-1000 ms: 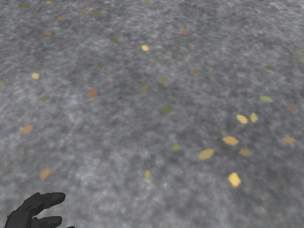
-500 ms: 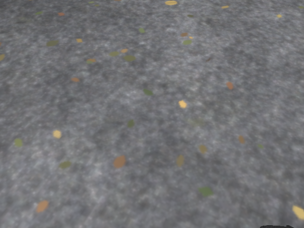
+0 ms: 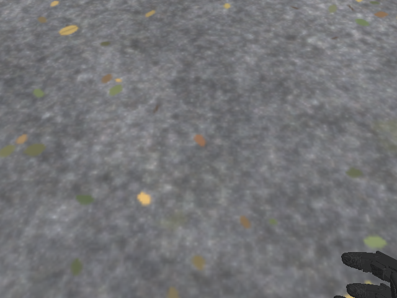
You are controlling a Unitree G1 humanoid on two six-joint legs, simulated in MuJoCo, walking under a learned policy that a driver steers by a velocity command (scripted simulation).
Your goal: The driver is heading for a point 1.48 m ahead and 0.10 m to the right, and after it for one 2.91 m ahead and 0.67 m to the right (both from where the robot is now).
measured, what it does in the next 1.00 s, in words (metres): walks ahead: left foot, then right foot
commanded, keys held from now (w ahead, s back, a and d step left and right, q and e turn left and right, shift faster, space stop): e+shift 0.32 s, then shift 0.06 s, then q+shift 0.62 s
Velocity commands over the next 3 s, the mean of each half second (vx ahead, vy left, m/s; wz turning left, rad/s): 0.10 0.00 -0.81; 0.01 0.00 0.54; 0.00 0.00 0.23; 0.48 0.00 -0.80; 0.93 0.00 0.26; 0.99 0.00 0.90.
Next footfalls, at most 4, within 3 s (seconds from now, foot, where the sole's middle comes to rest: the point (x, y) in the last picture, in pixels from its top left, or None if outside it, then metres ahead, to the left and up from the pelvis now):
0.28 left None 0.28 0.16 -0.76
0.64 right None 0.12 -0.04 -0.76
1.02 left None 0.23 0.22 -0.76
1.42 right None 0.26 0.00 -0.76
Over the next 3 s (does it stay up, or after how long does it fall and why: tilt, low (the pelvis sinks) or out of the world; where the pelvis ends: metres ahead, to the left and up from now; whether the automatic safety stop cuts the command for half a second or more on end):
stays up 1.07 -0.19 0.02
